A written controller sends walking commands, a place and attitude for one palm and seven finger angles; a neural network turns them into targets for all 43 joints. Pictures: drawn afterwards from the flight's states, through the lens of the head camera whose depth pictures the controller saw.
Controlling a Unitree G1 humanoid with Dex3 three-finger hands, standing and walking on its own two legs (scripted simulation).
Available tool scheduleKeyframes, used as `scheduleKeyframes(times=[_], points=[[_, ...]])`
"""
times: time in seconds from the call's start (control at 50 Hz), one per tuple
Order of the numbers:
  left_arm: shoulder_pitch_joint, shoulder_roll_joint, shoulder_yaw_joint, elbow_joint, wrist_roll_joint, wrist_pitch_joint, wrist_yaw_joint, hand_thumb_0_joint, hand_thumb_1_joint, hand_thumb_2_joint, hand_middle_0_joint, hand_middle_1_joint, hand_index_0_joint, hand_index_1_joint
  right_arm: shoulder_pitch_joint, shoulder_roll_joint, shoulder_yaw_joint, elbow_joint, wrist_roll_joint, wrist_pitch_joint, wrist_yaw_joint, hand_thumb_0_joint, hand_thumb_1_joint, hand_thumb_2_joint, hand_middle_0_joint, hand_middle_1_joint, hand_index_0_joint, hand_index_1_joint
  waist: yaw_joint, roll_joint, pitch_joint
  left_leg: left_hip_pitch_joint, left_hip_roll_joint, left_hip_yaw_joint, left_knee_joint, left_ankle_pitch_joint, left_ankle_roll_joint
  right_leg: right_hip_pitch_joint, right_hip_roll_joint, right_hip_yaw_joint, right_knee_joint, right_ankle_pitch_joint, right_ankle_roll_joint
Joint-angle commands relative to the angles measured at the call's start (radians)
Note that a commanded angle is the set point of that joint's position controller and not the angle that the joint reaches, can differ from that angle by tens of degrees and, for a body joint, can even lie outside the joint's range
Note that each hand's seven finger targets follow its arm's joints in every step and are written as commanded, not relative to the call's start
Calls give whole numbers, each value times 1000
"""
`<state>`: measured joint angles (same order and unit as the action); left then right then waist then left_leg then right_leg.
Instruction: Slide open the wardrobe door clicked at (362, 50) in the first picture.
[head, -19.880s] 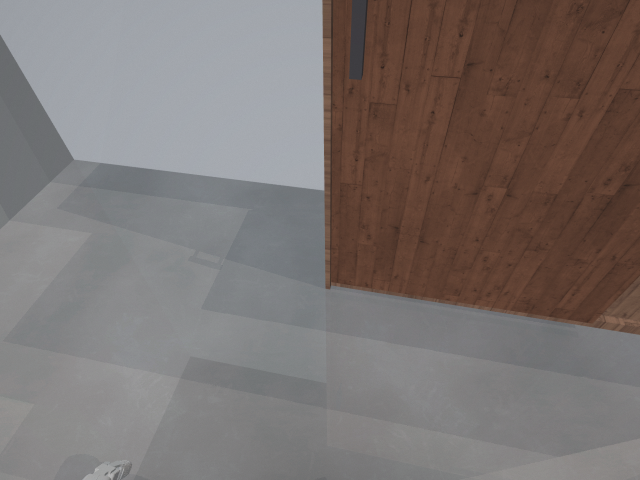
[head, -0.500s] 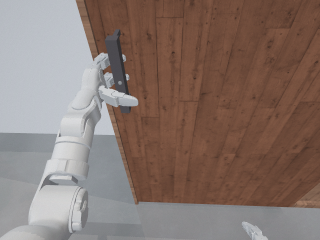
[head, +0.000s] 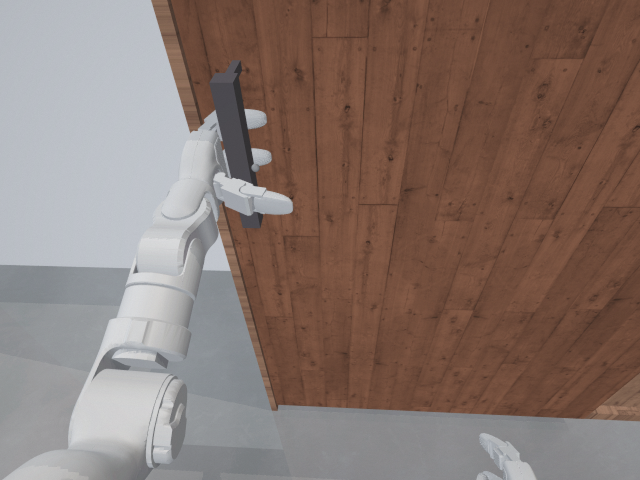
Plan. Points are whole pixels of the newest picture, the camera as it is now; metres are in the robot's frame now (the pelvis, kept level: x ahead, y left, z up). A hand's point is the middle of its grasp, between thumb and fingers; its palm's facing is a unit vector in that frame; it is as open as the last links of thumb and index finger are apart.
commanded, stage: slide the fingers in behind the handle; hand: left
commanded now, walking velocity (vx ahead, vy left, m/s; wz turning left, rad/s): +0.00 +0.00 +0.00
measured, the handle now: (244, 150) +0.47 +0.13 +0.20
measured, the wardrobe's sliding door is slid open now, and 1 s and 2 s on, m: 0.00 0.00 0.00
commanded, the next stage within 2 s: grip the handle and tug to test in 0.24 s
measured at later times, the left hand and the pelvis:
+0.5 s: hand (255, 168) +0.42 +0.10 +0.21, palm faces +0.00 -1.00 -0.01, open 13.5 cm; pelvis +0.00 +0.00 +0.00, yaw +0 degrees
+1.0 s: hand (252, 167) +0.42 +0.11 +0.21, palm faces +0.01 -1.00 -0.01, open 6.0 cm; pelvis +0.00 +0.00 +0.00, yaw +1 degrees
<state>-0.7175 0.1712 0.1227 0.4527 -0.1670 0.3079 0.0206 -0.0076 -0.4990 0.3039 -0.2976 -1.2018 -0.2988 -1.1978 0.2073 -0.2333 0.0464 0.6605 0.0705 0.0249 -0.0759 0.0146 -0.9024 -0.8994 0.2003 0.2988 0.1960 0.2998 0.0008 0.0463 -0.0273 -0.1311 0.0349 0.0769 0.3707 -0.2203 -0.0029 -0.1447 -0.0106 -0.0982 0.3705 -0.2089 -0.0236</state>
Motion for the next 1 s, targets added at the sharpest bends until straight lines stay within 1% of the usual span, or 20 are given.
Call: scheduleKeyframes(times=[0.0,0.06,0.12,0.16,0.18,0.22,0.32,0.36,0.42,0.48,0.5,0.58,0.6,0.68,0.74,0.84,0.88,0.92,0.96,0.98], points=[[-498,143,38,-243,-7,-82,-2,0,-500,300,-300,-1200,-300,-1200,-101,-114,-40,-145,-8,-48,-11,0,-900,-900,200,300,200,300,-2,-91,-303,108,-34,-50,-7,285,45,94,15,58,-27,327,0],[-511,101,3,-276,-4,-86,-2,0,-500,300,-300,-1200,-300,-1200,-103,-105,-38,-147,-8,-49,-5,0,-900,-900,200,300,200,300,-9,-70,-306,120,-34,-52,0,303,42,82,16,54,-19,346,-3],[-508,89,-12,-270,-8,-81,-2,0,-500,300,-300,-1200,-300,-1200,-107,-109,-38,-146,-6,-46,-7,0,-900,-900,200,300,200,300,-14,-88,-283,114,-31,-55,-5,294,42,76,16,51,-24,334,-1],[-497,120,19,-267,-5,-78,-1,0,-500,300,-300,-1200,-300,-1200,-108,-109,-39,-146,-8,-45,-8,0,-900,-900,200,300,200,300,-6,-102,-299,116,-30,-56,-6,286,43,82,18,53,-24,326,-2],[-512,96,0,-285,-7,-78,-3,0,-500,300,-300,-1200,-300,-1200,-112,-106,-38,-149,-9,-47,-7,0,-900,-900,200,300,200,300,-9,-75,-302,120,-33,-52,-4,292,43,79,16,55,-23,335,-2],[-490,114,14,-265,-10,-74,-3,0,-500,300,-300,-1200,-300,-1200,-111,-110,-38,-145,-8,-42,-10,0,-900,-900,200,300,200,300,-7,-87,-288,114,-31,-53,-6,297,43,85,15,53,-27,337,-2],[-515,71,-23,-271,-5,-72,4,0,-500,300,-300,-1200,-300,-1200,-110,-106,-38,-145,-7,-43,-8,0,-900,-900,200,300,200,300,-14,-70,-280,122,-29,-62,-8,289,38,62,18,46,-26,305,-5],[-516,92,-1,-242,-6,-66,7,0,-407,340,-310,-1213,-310,-1213,-102,-108,-39,-135,-9,-44,-11,0,-900,-900,200,300,200,300,-16,-104,-275,111,-31,-61,-5,277,41,61,19,48,-28,305,-2],[-524,104,6,-264,-4,-73,6,0,-267,400,-325,-1233,-325,-1233,-105,-109,-40,-140,-11,-43,-12,0,-900,-900,200,300,200,300,-9,-71,-308,125,-32,-59,-6,298,40,78,16,50,-24,318,-5],[-522,105,10,-252,-6,-75,3,0,-127,460,-340,-1253,-340,-1253,-100,-107,-39,-134,-11,-45,-10,0,-900,-900,200,300,200,300,-13,-103,-293,111,-32,-59,-7,289,40,79,18,50,-27,322,-3],[-483,121,25,-244,-7,-81,3,0,-80,480,-345,-1260,-345,-1260,-104,-112,-42,-140,-11,-42,-10,0,-900,-900,200,300,200,300,2,-93,-290,109,-32,-60,-11,298,40,92,17,48,-27,320,-6],[-497,86,-6,-308,-4,-89,-1,0,107,560,-365,-1287,-365,-1287,-109,-104,-40,-147,-11,-46,-4,0,-900,-900,200,300,200,300,-6,-64,-314,126,-31,-56,-3,323,38,91,18,48,-17,349,-8],[-455,97,5,-294,-5,-88,1,0,153,580,-370,-1293,-370,-1293,-114,-109,-43,-155,-8,-43,-4,0,-900,-900,200,300,200,300,6,-73,-309,123,-29,-59,-8,323,35,100,18,44,-18,336,-8],[-499,65,-29,-278,-4,-70,-1,0,340,660,-390,-1320,-390,-1320,-112,-106,-39,-142,-7,-43,-7,0,-900,-900,200,300,200,300,-18,-85,-266,116,-27,-60,-9,277,38,55,21,45,-30,296,-4],[-513,76,-24,-274,-2,-68,1,0,480,720,-405,-1340,-405,-1340,-114,-108,-37,-142,-8,-42,-10,0,-900,-900,200,300,200,300,-15,-58,-277,118,-31,-61,-11,271,38,60,18,49,-33,287,-6],[-539,99,-4,-235,-5,-68,-1,0,713,820,-430,-1373,-430,-1373,-100,-112,-40,-129,-10,-46,-16,0,-900,-900,200,300,200,300,-21,-98,-277,111,-32,-63,-11,253,42,54,18,50,-38,274,-2],[-535,70,-26,-239,-4,-70,-3,0,807,860,-440,-1387,-440,-1387,-106,-105,-37,-132,-8,-48,-13,0,-900,-900,200,300,200,300,-20,-61,-278,112,-32,-62,-9,256,38,50,17,50,-34,275,-5],[-533,62,-28,-227,-10,-77,0,0,900,900,-450,-1400,-450,-1400,-100,-107,-39,-130,-9,-50,-12,0,-900,-900,200,300,200,300,-23,-89,-275,116,-30,-67,-5,268,40,48,19,46,-35,283,-4],[-537,97,-5,-222,-2,-79,0,0,900,900,-450,-1400,-450,-1400,-98,-110,-39,-127,-11,-48,-13,0,-900,-900,200,300,200,300,-18,-84,-288,108,-33,-62,-6,267,41,61,18,49,-30,292,-4],[-557,61,-35,-239,-1,-83,-3,0,900,900,-450,-1400,-450,-1400,-97,-106,-39,-130,-10,-51,-11,0,-900,-900,200,300,200,300,-25,-70,-290,114,-34,-63,-3,275,40,56,18,47,-26,301,-5]])
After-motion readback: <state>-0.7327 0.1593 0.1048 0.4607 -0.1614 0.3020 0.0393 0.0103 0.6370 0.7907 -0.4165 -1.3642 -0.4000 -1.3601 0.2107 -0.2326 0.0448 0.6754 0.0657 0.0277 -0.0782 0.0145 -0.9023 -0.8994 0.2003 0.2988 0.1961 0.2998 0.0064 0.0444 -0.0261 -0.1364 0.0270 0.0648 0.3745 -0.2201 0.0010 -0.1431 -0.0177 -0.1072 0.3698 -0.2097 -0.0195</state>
